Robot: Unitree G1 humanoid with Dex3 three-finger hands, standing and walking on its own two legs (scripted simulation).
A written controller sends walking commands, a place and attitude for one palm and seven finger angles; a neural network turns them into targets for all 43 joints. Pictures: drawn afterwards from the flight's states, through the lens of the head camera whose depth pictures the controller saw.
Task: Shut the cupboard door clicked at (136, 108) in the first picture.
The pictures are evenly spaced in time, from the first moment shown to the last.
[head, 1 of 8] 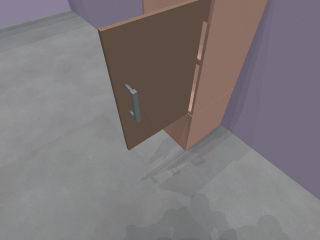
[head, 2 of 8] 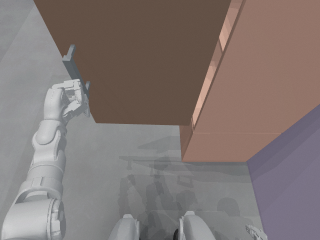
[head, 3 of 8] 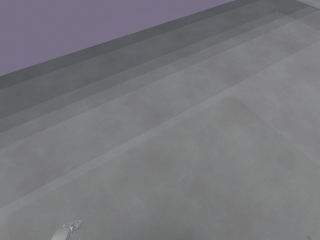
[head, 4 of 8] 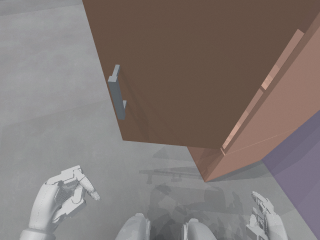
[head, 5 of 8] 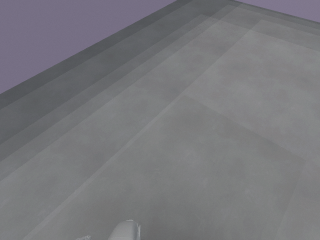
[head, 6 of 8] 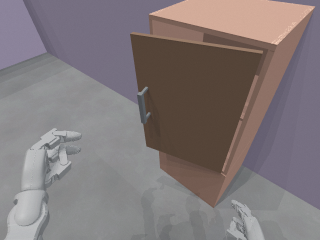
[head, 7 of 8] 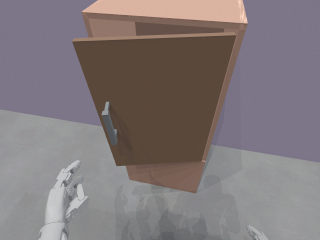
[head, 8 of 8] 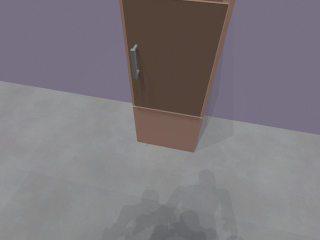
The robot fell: no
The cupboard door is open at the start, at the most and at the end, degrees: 89 89 0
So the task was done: yes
